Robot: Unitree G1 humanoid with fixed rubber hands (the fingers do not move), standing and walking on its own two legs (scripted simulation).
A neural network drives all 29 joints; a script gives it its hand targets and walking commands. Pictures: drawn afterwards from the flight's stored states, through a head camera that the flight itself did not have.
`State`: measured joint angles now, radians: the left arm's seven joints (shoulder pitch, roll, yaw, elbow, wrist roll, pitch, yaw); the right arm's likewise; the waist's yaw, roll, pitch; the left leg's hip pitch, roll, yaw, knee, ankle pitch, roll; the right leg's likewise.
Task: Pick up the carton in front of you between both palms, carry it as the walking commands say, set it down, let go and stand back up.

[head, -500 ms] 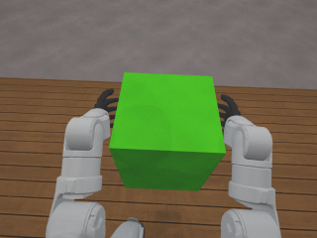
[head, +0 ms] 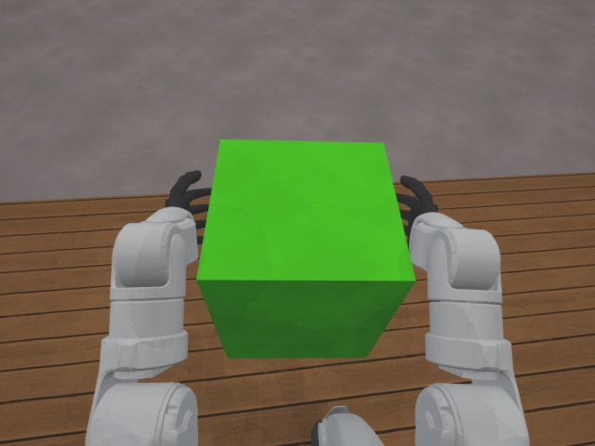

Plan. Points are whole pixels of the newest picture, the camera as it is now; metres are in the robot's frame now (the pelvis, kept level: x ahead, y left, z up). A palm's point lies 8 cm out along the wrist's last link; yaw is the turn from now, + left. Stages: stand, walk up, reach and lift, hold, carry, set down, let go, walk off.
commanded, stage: carry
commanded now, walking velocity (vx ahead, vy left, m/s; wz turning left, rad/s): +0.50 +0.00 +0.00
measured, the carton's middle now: (299, 258) +0.36 -0.02 +0.04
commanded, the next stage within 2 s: none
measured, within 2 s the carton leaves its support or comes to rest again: neither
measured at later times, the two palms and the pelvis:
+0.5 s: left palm (190, 120) +0.64 +0.15 +0.06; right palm (353, 117) +0.66 -0.15 +0.06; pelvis +0.29 -0.02 -0.04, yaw +0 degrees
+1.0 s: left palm (211, 53) +0.96 +0.15 +0.02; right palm (335, 58) +0.94 -0.15 +0.02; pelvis +0.59 +0.02 -0.09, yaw +0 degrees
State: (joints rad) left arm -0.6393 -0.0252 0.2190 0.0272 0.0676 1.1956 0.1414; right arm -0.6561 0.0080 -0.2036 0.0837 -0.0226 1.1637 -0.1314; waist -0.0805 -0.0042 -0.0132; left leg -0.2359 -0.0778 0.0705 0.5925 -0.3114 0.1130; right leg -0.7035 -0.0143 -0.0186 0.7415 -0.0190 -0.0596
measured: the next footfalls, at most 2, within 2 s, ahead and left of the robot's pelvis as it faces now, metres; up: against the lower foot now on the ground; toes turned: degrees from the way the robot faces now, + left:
right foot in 0.12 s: +0.24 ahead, -0.07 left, -0.04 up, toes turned -1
left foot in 0.64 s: +0.55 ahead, +0.06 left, -0.09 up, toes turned +1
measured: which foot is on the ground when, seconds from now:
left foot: down 0.00-0.12, up 0.14-0.62, down 0.64-1.00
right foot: up 0.00-0.10, down 0.12-0.64, up 0.66-1.00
